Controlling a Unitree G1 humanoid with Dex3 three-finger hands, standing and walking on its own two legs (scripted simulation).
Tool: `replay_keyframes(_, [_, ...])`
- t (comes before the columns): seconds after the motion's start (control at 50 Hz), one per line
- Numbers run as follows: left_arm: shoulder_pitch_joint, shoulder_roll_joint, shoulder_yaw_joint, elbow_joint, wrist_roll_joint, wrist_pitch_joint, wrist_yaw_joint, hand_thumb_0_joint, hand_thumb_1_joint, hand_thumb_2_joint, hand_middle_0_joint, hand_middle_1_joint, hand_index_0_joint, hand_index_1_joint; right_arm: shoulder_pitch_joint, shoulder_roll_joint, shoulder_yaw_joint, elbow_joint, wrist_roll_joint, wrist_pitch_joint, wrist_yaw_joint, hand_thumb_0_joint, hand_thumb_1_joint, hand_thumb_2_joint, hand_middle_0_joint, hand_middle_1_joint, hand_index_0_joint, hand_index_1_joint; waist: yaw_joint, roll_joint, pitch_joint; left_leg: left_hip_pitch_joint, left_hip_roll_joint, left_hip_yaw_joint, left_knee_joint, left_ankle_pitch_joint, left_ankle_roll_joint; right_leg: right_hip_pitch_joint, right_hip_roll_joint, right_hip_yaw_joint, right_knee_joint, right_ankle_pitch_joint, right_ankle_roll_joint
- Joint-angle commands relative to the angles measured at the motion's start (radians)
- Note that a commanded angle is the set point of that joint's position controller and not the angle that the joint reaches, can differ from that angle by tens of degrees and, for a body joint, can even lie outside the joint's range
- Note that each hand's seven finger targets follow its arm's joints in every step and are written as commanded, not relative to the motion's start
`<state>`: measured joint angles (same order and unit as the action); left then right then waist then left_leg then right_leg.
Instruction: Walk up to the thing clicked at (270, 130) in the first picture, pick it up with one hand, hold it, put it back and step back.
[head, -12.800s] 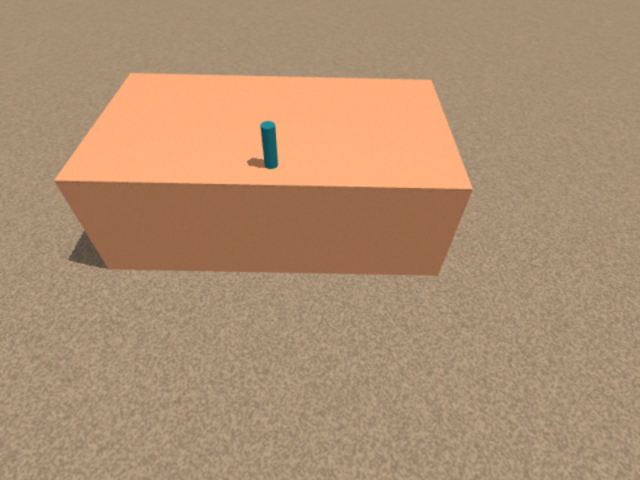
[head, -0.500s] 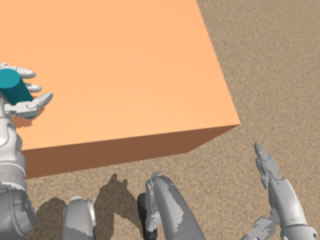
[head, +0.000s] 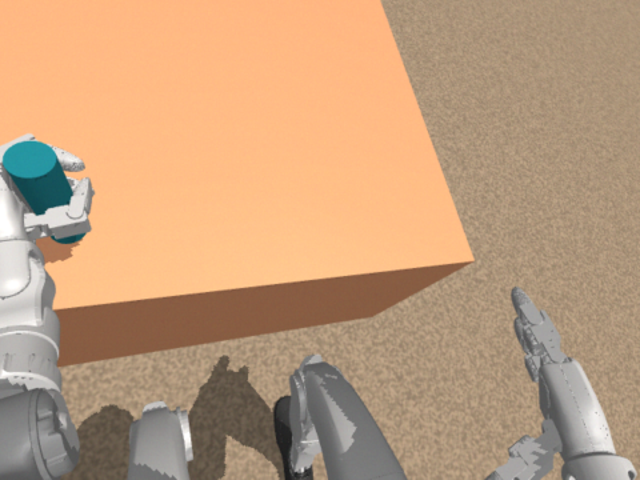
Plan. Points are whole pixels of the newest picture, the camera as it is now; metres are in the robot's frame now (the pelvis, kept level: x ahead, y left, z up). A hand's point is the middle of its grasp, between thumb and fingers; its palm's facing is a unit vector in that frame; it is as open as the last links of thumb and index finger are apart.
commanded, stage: settle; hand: left
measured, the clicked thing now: (51, 198) +0.49 +0.20 -0.05
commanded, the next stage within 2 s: lift in 0.58 s
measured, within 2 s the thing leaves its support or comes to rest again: neither
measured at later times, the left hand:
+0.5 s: hand (61, 174) +0.50 +0.18 -0.01, palm faces +0.15 -0.99 -0.01, open 5.5 cm
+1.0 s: hand (51, 165) +0.49 +0.18 +0.03, palm faces +0.13 -0.99 -0.01, open 5.5 cm
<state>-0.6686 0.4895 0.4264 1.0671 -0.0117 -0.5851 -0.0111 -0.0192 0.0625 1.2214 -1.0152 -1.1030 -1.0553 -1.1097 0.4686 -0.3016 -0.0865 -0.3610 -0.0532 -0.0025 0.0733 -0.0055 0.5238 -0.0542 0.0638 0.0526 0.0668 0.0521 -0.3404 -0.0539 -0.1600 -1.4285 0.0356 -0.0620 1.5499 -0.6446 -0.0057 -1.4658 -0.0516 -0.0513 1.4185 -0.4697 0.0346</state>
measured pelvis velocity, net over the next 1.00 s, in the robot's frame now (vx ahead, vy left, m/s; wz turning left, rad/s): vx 0.02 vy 0.00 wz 0.01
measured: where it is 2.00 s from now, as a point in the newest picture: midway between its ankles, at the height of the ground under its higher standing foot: outside the picture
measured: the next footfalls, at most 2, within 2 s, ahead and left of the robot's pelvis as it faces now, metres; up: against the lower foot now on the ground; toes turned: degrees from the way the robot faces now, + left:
none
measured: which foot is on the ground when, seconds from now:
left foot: down 0.00-1.00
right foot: down 0.00-1.00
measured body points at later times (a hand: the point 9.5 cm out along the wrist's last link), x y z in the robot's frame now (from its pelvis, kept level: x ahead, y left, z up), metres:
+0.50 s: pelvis +0.01 +0.00 +0.02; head +0.17 +0.06 +0.43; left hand +0.49 +0.23 -0.01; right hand +0.18 -0.27 +0.07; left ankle +0.03 +0.12 -0.56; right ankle +0.09 -0.15 -0.56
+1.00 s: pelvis +0.02 +0.00 +0.04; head +0.16 +0.05 +0.47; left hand +0.47 +0.23 +0.03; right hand +0.19 -0.27 +0.09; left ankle +0.03 +0.12 -0.56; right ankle +0.09 -0.15 -0.56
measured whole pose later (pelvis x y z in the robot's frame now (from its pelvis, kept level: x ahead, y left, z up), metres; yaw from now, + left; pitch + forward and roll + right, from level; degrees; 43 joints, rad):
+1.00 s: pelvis +0.02 +0.00 +0.04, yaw +1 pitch +26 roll -3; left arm -0.62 0.41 0.38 1.01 -0.05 -0.55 -0.04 -0.02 0.07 1.21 -1.00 -1.12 -1.04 -1.13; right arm 0.44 -0.29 -0.09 -0.21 -0.05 0.01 0.04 -0.01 0.53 -0.05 0.06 0.05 0.06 0.05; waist -0.26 -0.04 -0.15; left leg -1.21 0.04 -0.04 1.37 -0.61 -0.01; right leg -1.26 -0.05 -0.04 1.26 -0.45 0.03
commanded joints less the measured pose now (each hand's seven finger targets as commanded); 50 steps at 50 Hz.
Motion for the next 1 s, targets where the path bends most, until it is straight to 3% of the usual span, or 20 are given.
replay_keyframes(0.0, [-0.400, 0.181, 0.011, -0.181, -0.013, -0.083, 0.008, 0.000, 0.540, 1.366, -1.407, -1.457, -1.405, -1.472, 0.058, -0.171, -0.144, -0.130, 0.003, -0.038, -0.024, 0.000, 0.551, -0.050, 0.049, 0.050, 0.049, 0.050, 0.019, 0.334, -0.530, 0.412, -0.031, 0.002, -0.254, 0.347, -0.013, 0.358, 0.056, 0.002, -0.128, 0.215, -0.065])
replay_keyframes(0.04, [-0.370, 0.164, 0.004, -0.131, -0.013, -0.078, 0.004, 0.000, 0.567, 1.377, -1.398, -1.450, -1.394, -1.467, 0.045, -0.166, -0.130, -0.117, 0.003, -0.042, -0.024, 0.000, 0.554, -0.050, 0.049, 0.050, 0.049, 0.050, 0.023, 0.290, -0.497, 0.372, -0.034, 0.007, -0.258, 0.329, -0.008, 0.380, 0.054, 0.007, -0.141, 0.215, -0.059])
replay_keyframes(0.08, [-0.404, 0.207, 0.017, -0.159, -0.008, -0.086, 0.004, 0.000, 0.583, 1.375, -1.420, -1.461, -1.419, -1.475, 0.050, -0.150, -0.103, -0.116, 0.001, -0.043, -0.020, 0.000, 0.551, -0.050, 0.050, 0.050, 0.049, 0.050, 0.030, 0.314, -0.528, 0.392, -0.036, 0.007, -0.267, 0.343, -0.009, 0.396, 0.054, 0.006, -0.142, 0.224, -0.059])
replay_keyframes(0.14, [-0.381, 0.162, 0.013, -0.123, -0.024, -0.082, -0.011, 0.000, 0.541, 1.391, -1.424, -1.487, -1.428, -1.498, 0.039, -0.167, -0.130, -0.131, 0.004, -0.044, -0.021, 0.000, 0.555, -0.049, 0.050, 0.050, 0.049, 0.050, 0.025, 0.270, -0.555, 0.394, -0.035, 0.009, -0.263, 0.377, -0.005, 0.435, 0.057, 0.006, -0.145, 0.257, -0.060])
replay_keyframes(0.22, [-0.445, 0.215, 0.028, -0.185, -0.021, -0.099, -0.006, 0.000, 0.577, 1.396, -1.427, -1.482, -1.430, -1.494, 0.051, -0.152, -0.103, -0.099, 0.001, -0.044, -0.021, 0.000, 0.556, -0.048, 0.050, 0.050, 0.049, 0.050, 0.038, 0.293, -0.579, 0.399, -0.038, 0.012, -0.264, 0.390, -0.004, 0.452, 0.054, 0.014, -0.147, 0.271, -0.059])
replay_keyframes(0.24, [-0.430, 0.182, 0.010, -0.144, -0.019, -0.094, -0.010, 0.000, 0.554, 1.395, -1.433, -1.488, -1.436, -1.500, 0.039, -0.155, -0.108, -0.108, 0.000, -0.044, -0.022, 0.000, 0.552, -0.049, 0.050, 0.050, 0.049, 0.050, 0.032, 0.277, -0.590, 0.406, -0.037, 0.012, -0.266, 0.386, -0.004, 0.455, 0.055, 0.013, -0.151, 0.269, -0.059])
replay_keyframes(0.28, [-0.464, 0.220, 0.023, -0.212, -0.018, -0.104, -0.010, 0.000, 0.561, 1.407, -1.427, -1.490, -1.428, -1.504, 0.036, -0.170, -0.122, -0.103, 0.000, -0.044, -0.026, 0.000, 0.555, -0.050, 0.049, 0.050, 0.049, 0.050, 0.041, 0.303, -0.610, 0.426, -0.039, 0.016, -0.269, 0.389, -0.005, 0.470, 0.051, 0.022, -0.156, 0.270, -0.059])
replay_keyframes(0.3, [-0.426, 0.198, 0.013, -0.139, -0.015, -0.094, -0.010, 0.000, 0.545, 1.403, -1.413, -1.486, -1.415, -1.499, 0.042, -0.161, -0.110, -0.082, 0.001, -0.041, -0.027, 0.000, 0.553, -0.050, 0.050, 0.050, 0.049, 0.050, 0.043, 0.297, -0.575, 0.425, -0.038, 0.013, -0.276, 0.384, -0.008, 0.444, 0.054, 0.015, -0.156, 0.260, -0.061])
replay_keyframes(0.34, [-0.461, 0.190, 0.005, -0.191, -0.022, -0.101, -0.010, 0.000, 0.579, 1.414, -1.417, -1.481, -1.416, -1.497, 0.032, -0.159, -0.108, -0.089, -0.001, -0.042, -0.026, 0.000, 0.556, -0.050, 0.050, 0.050, 0.049, 0.050, 0.037, 0.312, -0.589, 0.446, -0.034, 0.010, -0.281, 0.391, -0.011, 0.435, 0.055, 0.010, -0.160, 0.260, -0.062])
replay_keyframes(0.38, [-0.478, 0.236, 0.025, -0.221, -0.017, -0.103, -0.006, 0.000, 0.568, 1.424, -1.423, -1.495, -1.423, -1.510, 0.037, -0.161, -0.113, -0.061, -0.001, -0.040, -0.029, 0.000, 0.556, -0.050, 0.050, 0.050, 0.049, 0.050, 0.051, 0.334, -0.611, 0.470, -0.036, 0.013, -0.283, 0.383, -0.012, 0.451, 0.053, 0.016, -0.160, 0.252, -0.062])
replay_keyframes(0.42, [-0.439, 0.149, -0.012, -0.156, -0.028, -0.089, -0.012, 0.000, 0.558, 1.418, -1.418, -1.492, -1.419, -1.506, 0.034, -0.153, -0.105, -0.051, -0.002, -0.039, -0.027, 0.000, 0.558, -0.049, 0.050, 0.050, 0.049, 0.050, 0.040, 0.315, -0.566, 0.450, -0.036, 0.011, -0.287, 0.386, -0.011, 0.437, 0.054, 0.011, -0.164, 0.255, -0.063])
replay_keyframes(0.46, [-0.460, 0.224, 0.026, -0.199, -0.019, -0.093, 0.000, 0.000, 0.584, 1.422, -1.426, -1.489, -1.425, -1.506, 0.023, -0.155, -0.103, -0.051, -0.003, -0.038, -0.030, 0.000, 0.553, -0.050, 0.050, 0.050, 0.049, 0.050, 0.059, 0.309, -0.576, 0.436, -0.039, 0.015, -0.293, 0.367, -0.009, 0.463, 0.052, 0.015, -0.172, 0.248, -0.059])
replay_keyframes(0.52, [-0.472, 0.178, -0.008, -0.203, -0.016, -0.088, -0.010, 0.000, 0.584, 1.423, -1.436, -1.496, -1.435, -1.512, 0.027, -0.136, -0.095, -0.035, -0.004, -0.032, -0.028, 0.000, 0.552, -0.051, 0.050, 0.050, 0.049, 0.050, 0.046, 0.328, -0.575, 0.448, -0.037, 0.017, -0.302, 0.353, -0.011, 0.465, 0.049, 0.021, -0.183, 0.231, -0.060])
replay_keyframes(0.58, [-0.419, 0.188, 0.006, -0.143, -0.021, -0.072, -0.009, 0.000, 0.589, 1.424, -1.420, -1.493, -1.422, -1.505, 0.006, -0.165, -0.123, -0.023, 0.000, -0.033, -0.036, 0.000, 0.556, -0.049, 0.050, 0.050, 0.050, 0.050, 0.050, 0.272, -0.530, 0.408, -0.037, 0.019, -0.309, 0.327, -0.005, 0.476, 0.051, 0.019, -0.199, 0.221, -0.057])
replay_keyframes(0.64, [-0.479, 0.182, -0.005, -0.224, -0.026, -0.080, -0.013, 0.000, 0.592, 1.419, -1.423, -1.497, -1.429, -1.507, 0.011, -0.138, -0.089, -0.040, 0.000, -0.034, -0.035, 0.000, 0.561, -0.047, 0.050, 0.050, 0.050, 0.050, 0.060, 0.290, -0.561, 0.446, -0.037, 0.017, -0.331, 0.311, -0.010, 0.491, 0.051, 0.019, -0.212, 0.204, -0.057])
replay_keyframes(0.66, [-0.472, 0.200, 0.006, -0.223, -0.027, -0.079, -0.015, 0.000, 0.603, 1.419, -1.426, -1.498, -1.432, -1.507, 0.015, -0.138, -0.094, -0.035, 0.004, -0.033, -0.037, 0.000, 0.561, -0.047, 0.050, 0.050, 0.050, 0.050, 0.064, 0.282, -0.558, 0.447, -0.039, 0.017, -0.333, 0.308, -0.010, 0.496, 0.051, 0.018, -0.211, 0.201, -0.057])
replay_keyframes(0.7, [-0.391, 0.159, -0.005, -0.129, -0.032, -0.061, -0.024, 0.000, 0.643, 1.361, -1.400, -1.486, -1.424, -1.475, -0.002, -0.167, -0.125, -0.054, 0.006, -0.036, -0.043, 0.000, 0.546, -0.051, 0.049, 0.050, 0.049, 0.050, 0.051, 0.231, -0.534, 0.417, -0.038, 0.021, -0.331, 0.322, -0.003, 0.522, 0.052, 0.020, -0.225, 0.227, -0.053])
replay_keyframes(0.74, [-0.422, 0.199, 0.009, -0.211, -0.031, -0.068, -0.021, 0.000, 0.630, 1.349, -1.381, -1.469, -1.403, -1.459, 0.006, -0.181, -0.140, -0.051, 0.004, -0.035, -0.047, 0.000, 0.546, -0.051, 0.049, 0.050, 0.049, 0.050, 0.063, 0.266, -0.580, 0.464, -0.037, 0.021, -0.337, 0.345, -0.006, 0.531, 0.051, 0.021, -0.225, 0.241, -0.055])
replay_keyframes(0.82, [-0.390, 0.142, -0.019, -0.233, -0.050, -0.058, -0.032, 0.000, 0.608, 1.343, -1.388, -1.469, -1.410, -1.460, 0.013, -0.164, -0.130, -0.060, 0.013, -0.037, -0.049, 0.000, 0.545, -0.051, 0.049, 0.050, 0.049, 0.050, 0.076, 0.256, -0.582, 0.507, -0.038, 0.023, -0.356, 0.383, -0.010, 0.571, 0.052, 0.019, -0.239, 0.276, -0.056])
replay_keyframes(0.98, [-0.338, 0.102, -0.039, -0.374, -0.066, -0.042, -0.024, 0.000, 0.613, 1.335, -1.360, -1.437, -1.376, -1.432, 0.030, -0.144, -0.118, 0.017, 0.008, -0.030, -0.050, 0.000, 0.553, -0.050, 0.049, 0.050, 0.049, 0.050, 0.125, 0.297, -0.540, 0.625, -0.033, 0.016, -0.406, 0.470, -0.024, 0.563, 0.055, 0.008, -0.270, 0.306, -0.062])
